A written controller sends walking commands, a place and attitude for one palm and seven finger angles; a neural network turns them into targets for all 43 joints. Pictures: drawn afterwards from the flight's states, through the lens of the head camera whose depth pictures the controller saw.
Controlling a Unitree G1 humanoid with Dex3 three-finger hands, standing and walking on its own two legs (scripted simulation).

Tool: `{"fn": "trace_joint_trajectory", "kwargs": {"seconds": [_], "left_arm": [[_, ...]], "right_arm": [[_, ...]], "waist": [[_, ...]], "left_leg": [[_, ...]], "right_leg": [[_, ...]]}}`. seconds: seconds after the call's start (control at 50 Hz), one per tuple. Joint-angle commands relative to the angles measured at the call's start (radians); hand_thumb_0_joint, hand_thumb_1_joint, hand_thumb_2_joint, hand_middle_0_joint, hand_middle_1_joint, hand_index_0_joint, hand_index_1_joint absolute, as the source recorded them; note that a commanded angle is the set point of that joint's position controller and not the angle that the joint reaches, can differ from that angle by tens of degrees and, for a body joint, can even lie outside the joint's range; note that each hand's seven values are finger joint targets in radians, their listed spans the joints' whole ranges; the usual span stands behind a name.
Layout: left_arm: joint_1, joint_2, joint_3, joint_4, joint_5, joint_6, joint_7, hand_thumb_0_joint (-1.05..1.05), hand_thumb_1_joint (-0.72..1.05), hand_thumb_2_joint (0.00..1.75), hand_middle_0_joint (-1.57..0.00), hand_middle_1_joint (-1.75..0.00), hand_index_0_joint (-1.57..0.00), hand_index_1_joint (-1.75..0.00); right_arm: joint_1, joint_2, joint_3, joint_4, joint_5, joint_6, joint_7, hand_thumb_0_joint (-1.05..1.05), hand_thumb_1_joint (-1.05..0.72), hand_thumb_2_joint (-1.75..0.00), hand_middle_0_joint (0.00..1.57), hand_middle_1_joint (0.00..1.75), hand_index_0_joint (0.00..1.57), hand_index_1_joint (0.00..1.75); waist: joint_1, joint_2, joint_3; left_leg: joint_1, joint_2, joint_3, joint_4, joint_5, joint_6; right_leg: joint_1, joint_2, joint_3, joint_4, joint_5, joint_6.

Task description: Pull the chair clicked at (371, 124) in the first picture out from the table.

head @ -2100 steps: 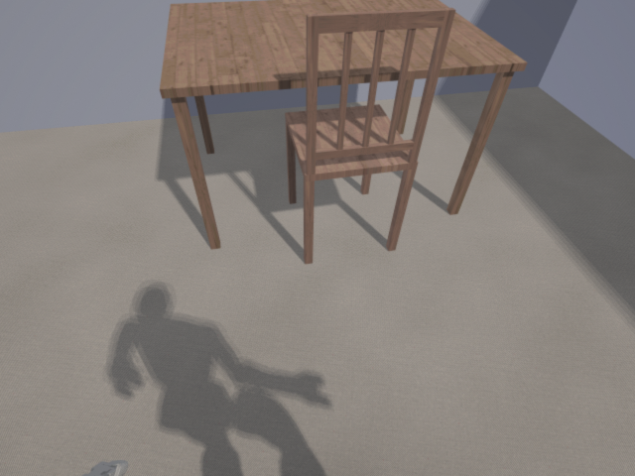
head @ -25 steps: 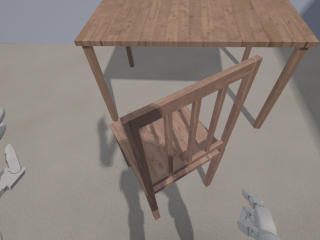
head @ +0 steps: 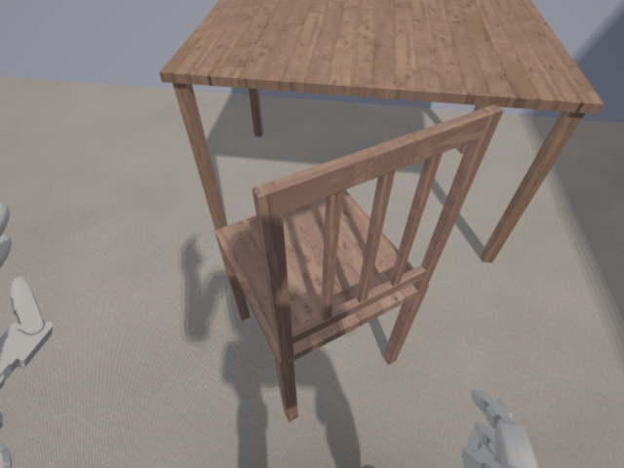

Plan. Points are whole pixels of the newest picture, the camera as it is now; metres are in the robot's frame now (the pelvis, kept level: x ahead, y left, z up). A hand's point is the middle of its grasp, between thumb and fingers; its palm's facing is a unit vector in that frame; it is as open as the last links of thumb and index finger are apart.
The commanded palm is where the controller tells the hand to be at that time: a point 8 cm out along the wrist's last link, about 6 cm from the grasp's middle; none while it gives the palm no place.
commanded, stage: step back with the hand held close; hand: left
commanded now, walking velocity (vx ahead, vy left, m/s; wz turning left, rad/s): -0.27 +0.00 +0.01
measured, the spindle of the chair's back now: (371, 246) +0.48 -0.06 -0.04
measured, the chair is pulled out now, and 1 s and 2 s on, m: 0.46 0.46 0.46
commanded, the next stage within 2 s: stop stepping back and stand still in 1.06 s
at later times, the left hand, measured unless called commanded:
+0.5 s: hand (38, 340) +0.19 +0.26 +0.16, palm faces +0.45 -0.77 -0.45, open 7.4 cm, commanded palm +0.11 +0.31 +0.19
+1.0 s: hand (5, 409) +0.13 +0.25 +0.17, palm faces +0.34 -0.77 -0.54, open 7.4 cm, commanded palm +0.06 +0.30 +0.19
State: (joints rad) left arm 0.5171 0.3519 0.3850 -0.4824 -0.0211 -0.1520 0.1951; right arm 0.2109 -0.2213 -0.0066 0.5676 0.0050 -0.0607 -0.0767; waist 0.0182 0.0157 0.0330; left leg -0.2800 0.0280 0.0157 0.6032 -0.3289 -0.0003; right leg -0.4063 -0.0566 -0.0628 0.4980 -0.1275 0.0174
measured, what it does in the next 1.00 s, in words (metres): steps on the spot: right foot, then left foot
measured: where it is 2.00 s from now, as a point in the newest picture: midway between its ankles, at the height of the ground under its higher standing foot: outside the picture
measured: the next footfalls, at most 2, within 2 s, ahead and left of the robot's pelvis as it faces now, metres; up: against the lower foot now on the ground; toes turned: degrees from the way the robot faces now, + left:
right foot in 0.60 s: +0.03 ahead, -0.13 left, +0.00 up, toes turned +0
left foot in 1.00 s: -0.03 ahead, +0.14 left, +0.00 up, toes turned +1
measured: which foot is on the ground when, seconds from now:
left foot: down 0.00-0.78, up 0.80-0.98, down 1.00-1.00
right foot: down 0.00-0.50, up 0.52-0.58, down 0.60-1.00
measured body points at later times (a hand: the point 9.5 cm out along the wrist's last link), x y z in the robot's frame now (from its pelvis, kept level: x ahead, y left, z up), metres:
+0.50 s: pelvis -0.02 +0.00 -0.01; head +0.02 +0.01 +0.44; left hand +0.16 +0.30 +0.19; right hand +0.16 -0.24 -0.09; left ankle +0.00 +0.13 -0.73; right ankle +0.11 -0.13 -0.73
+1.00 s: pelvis -0.07 +0.00 +0.00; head -0.03 +0.01 +0.45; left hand +0.11 +0.29 +0.20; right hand +0.12 -0.26 -0.07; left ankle -0.07 +0.13 -0.73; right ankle -0.01 -0.13 -0.73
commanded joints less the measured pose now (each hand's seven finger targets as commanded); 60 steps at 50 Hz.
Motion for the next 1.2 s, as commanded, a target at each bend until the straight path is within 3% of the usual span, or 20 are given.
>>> {"fn": "trace_joint_trajectory", "kwargs": {"seconds": [0.0,0.12,0.2,0.3,0.36,0.42,0.48,0.56,0.62,0.66,0.7,0.78,0.84,0.9,0.94,0.98,1.02,1.08,1.14,1.18], "left_arm": [[-0.026,0.242,0.164,-0.265,0.005,-0.083,0.031,0.0,0.9,0.9,-0.2,-0.3,-0.2,-0.3],[0.044,0.244,0.205,-0.293,0.005,-0.093,0.026,0.0,0.9,0.9,-0.2,-0.3,-0.2,-0.3],[0.007,0.215,0.203,-0.246,0.017,-0.108,0.021,0.0,0.9,0.9,-0.2,-0.3,-0.2,-0.3],[-0.071,0.221,0.161,-0.217,0.005,-0.102,0.01,0.0,0.9,0.9,-0.2,-0.3,-0.2,-0.3],[-0.089,0.246,0.152,-0.228,0.004,-0.093,0.01,0.0,0.9,0.9,-0.2,-0.3,-0.2,-0.3],[-0.007,0.261,0.187,-0.273,-0.004,-0.106,0.013,0.0,0.9,0.9,-0.2,-0.3,-0.2,-0.3],[0.06,0.263,0.243,-0.334,0.01,-0.135,0.019,0.0,0.9,0.9,-0.2,-0.3,-0.2,-0.3],[0.072,0.23,0.221,-0.368,-0.015,-0.134,-0.005,0.0,0.9,0.9,-0.2,-0.3,-0.2,-0.3],[0.069,0.211,0.189,-0.311,-0.021,-0.152,-0.021,0.0,0.9,0.9,-0.2,-0.3,-0.2,-0.3],[0.026,0.223,0.17,-0.32,-0.01,-0.162,-0.024,0.0,0.9,0.9,-0.2,-0.3,-0.2,-0.3],[0.003,0.222,0.144,-0.31,-0.011,-0.156,-0.025,0.0,0.9,0.9,-0.2,-0.3,-0.2,-0.3],[0.116,0.296,0.24,-0.237,-0.025,-0.125,-0.019,0.0,0.9,0.9,-0.2,-0.3,-0.2,-0.3],[0.151,0.272,0.244,-0.244,-0.026,-0.102,-0.018,0.0,0.9,0.9,-0.2,-0.3,-0.2,-0.3],[0.161,0.245,0.218,-0.256,-0.036,-0.099,-0.016,0.0,0.9,0.9,-0.2,-0.3,-0.2,-0.3],[0.151,0.247,0.208,-0.291,-0.045,-0.112,-0.011,0.0,0.9,0.9,-0.2,-0.3,-0.2,-0.3],[0.117,0.254,0.198,-0.331,-0.04,-0.129,-0.015,0.0,0.9,0.9,-0.2,-0.3,-0.2,-0.3],[0.116,0.234,0.197,-0.286,-0.048,-0.141,-0.017,0.0,0.9,0.9,-0.2,-0.3,-0.2,-0.3],[-0.013,0.238,0.171,-0.394,-0.051,-0.141,-0.023,0.0,0.9,0.9,-0.2,-0.3,-0.2,-0.3],[-0.031,0.206,0.127,-0.341,-0.037,-0.128,-0.024,0.0,0.9,0.9,-0.2,-0.3,-0.2,-0.3],[0.022,0.204,0.127,-0.262,-0.032,-0.102,-0.026,0.0,0.9,0.9,-0.2,-0.3,-0.2,-0.3]], "right_arm": [[-0.08,-0.119,-0.042,-0.166,0.007,-0.064,-0.007,0.0,-0.9,-0.9,0.2,0.3,0.2,0.3],[-0.081,-0.123,-0.064,-0.165,0.007,-0.076,0.007,0.0,-0.9,-0.9,0.2,0.3,0.2,0.3],[-0.085,-0.125,-0.07,-0.156,0.01,-0.092,0.007,0.0,-0.9,-0.9,0.2,0.3,0.2,0.3],[-0.053,-0.112,-0.07,-0.116,-0.003,-0.08,0.013,0.0,-0.9,-0.9,0.2,0.3,0.2,0.3],[-0.066,-0.1,-0.061,-0.103,-0.01,-0.065,0.022,0.0,-0.9,-0.9,0.2,0.3,0.2,0.3],[-0.084,-0.103,-0.054,-0.111,-0.01,-0.047,0.018,0.0,-0.9,-0.9,0.2,0.3,0.2,0.3],[-0.123,-0.13,-0.068,-0.132,-0.007,-0.063,0.01,0.0,-0.9,-0.9,0.2,0.3,0.2,0.3],[-0.093,-0.109,-0.09,-0.115,-0.005,-0.104,0.016,0.0,-0.9,-0.9,0.2,0.3,0.2,0.3],[-0.088,-0.103,-0.082,-0.069,-0.019,-0.124,0.02,0.0,-0.9,-0.9,0.2,0.3,0.2,0.3],[-0.08,-0.112,-0.076,-0.055,-0.031,-0.122,0.028,0.0,-0.9,-0.9,0.2,0.3,0.2,0.3],[-0.085,-0.098,-0.077,-0.064,-0.016,-0.112,0.023,0.0,-0.9,-0.9,0.2,0.3,0.2,0.3],[-0.127,-0.065,-0.084,-0.102,-0.001,-0.063,0.01,0.0,-0.9,-0.9,0.2,0.3,0.2,0.3],[-0.155,-0.036,-0.061,-0.125,0.007,-0.023,0.005,0.0,-0.9,-0.9,0.2,0.3,0.2,0.3],[-0.157,-0.045,-0.043,-0.129,0.005,-0.001,-0.01,0.0,-0.9,-0.9,0.2,0.3,0.2,0.3],[-0.12,-0.066,-0.055,-0.112,0.001,-0.008,-0.02,0.0,-0.9,-0.9,0.2,0.3,0.2,0.3],[-0.128,-0.107,-0.088,-0.118,-0.003,-0.041,-0.023,0.0,-0.9,-0.9,0.2,0.3,0.2,0.3],[-0.097,-0.104,-0.095,-0.097,-0.005,-0.096,-0.007,0.0,-0.9,-0.9,0.2,0.3,0.2,0.3],[-0.092,-0.106,-0.087,-0.072,-0.017,-0.139,0.008,0.0,-0.9,-0.9,0.2,0.3,0.2,0.3],[-0.078,-0.115,-0.084,-0.056,-0.012,-0.162,0.028,0.0,-0.9,-0.9,0.2,0.3,0.2,0.3],[-0.072,-0.117,-0.074,-0.077,-0.002,-0.155,0.036,0.0,-0.9,-0.9,0.2,0.3,0.2,0.3]], "waist": [[-0.013,0.06,-0.078],[-0.013,0.134,-0.135],[-0.017,0.154,-0.053],[-0.025,-0.173,-0.04],[-0.031,-0.23,-0.091],[-0.031,-0.08,-0.14],[-0.028,0.31,-0.145],[-0.015,0.15,-0.182],[-0.024,0.212,-0.152],[-0.032,0.211,-0.213],[-0.035,0.061,-0.292],[-0.004,-0.167,-0.283],[-0.01,-0.216,-0.261],[-0.024,-0.146,-0.196],[-0.037,-0.057,-0.198],[-0.024,0.196,-0.186],[-0.019,0.234,-0.175],[-0.019,0.309,-0.156],[-0.015,0.266,-0.152],[-0.009,0.191,-0.122]], "left_leg": [[-0.219,0.072,-0.099,-0.227,-0.226,0.059],[-0.334,0.113,-0.116,-0.236,-0.063,0.068],[-0.566,0.155,-0.15,-0.283,-0.316,0.095],[-0.272,0.005,-0.056,0.011,-0.225,0.029],[-0.088,-0.016,-0.026,0.141,-0.14,0.022],[-0.088,0.027,-0.092,-0.072,-0.134,0.048],[-0.389,0.24,-0.285,-0.353,-0.231,0.135],[-0.168,0.215,-0.159,-0.128,0.458,0.08],[0.035,0.21,-0.145,-0.133,0.69,0.063],[0.089,0.198,-0.113,-0.069,0.807,0.04],[0.086,0.133,-0.031,0.0,0.715,0.001],[-0.182,-0.026,-0.041,0.299,-0.15,-0.019],[-0.19,0.01,-0.084,0.333,-0.154,-0.027],[-0.086,0.003,-0.035,0.019,-0.029,-0.018],[0.031,0.02,-0.018,-0.231,0.21,-0.003],[0.024,0.27,-0.257,-0.287,0.49,0.102],[-0.01,0.308,-0.196,-0.272,0.557,0.152],[0.051,0.285,-0.129,-0.21,0.732,0.139],[0.067,0.254,-0.127,-0.198,0.603,0.104],[-0.038,0.203,-0.1,-0.198,0.206,0.076]], "right_leg": [[0.211,-0.06,0.132,-0.102,-0.333,-0.012],[0.365,-0.023,0.097,0.106,0.045,-0.004],[0.444,0.006,0.109,0.228,-0.027,-0.001],[0.097,-0.138,0.312,-0.144,-0.254,-0.074],[-0.033,-0.212,0.315,-0.279,-0.424,-0.098],[0.031,-0.132,0.198,-0.164,-0.338,-0.058],[0.271,0.059,0.054,0.29,-0.161,0.005],[0.191,0.043,0.08,0.227,-0.024,-0.013],[0.092,0.047,0.034,0.082,-0.077,-0.012],[0.164,0.022,0.074,0.021,0.216,-0.023],[0.251,-0.054,0.134,0.025,0.579,-0.032],[0.303,-0.295,0.337,-0.114,0.745,-0.16],[0.281,-0.274,0.258,-0.09,0.615,-0.18],[0.209,-0.173,0.167,-0.069,0.458,-0.114],[0.19,-0.092,0.108,0.003,0.313,-0.04],[0.088,0.036,0.065,0.205,-0.119,0.02],[0.032,0.083,0.095,0.404,-0.366,0.007],[0.034,0.054,0.096,0.352,-0.298,0.007],[0.102,0.048,0.074,0.182,-0.231,0.004],[0.22,0.056,0.047,0.017,-0.175,0.012]]}}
